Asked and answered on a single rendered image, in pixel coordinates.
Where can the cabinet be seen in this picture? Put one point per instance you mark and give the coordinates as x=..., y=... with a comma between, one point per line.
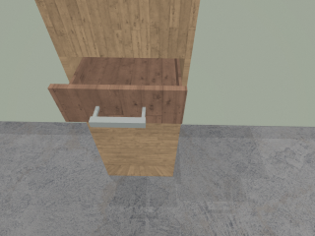
x=163, y=29

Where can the handle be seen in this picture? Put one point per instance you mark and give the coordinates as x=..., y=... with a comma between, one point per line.
x=117, y=122

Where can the drawer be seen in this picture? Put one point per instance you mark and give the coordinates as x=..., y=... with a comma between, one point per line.
x=121, y=87

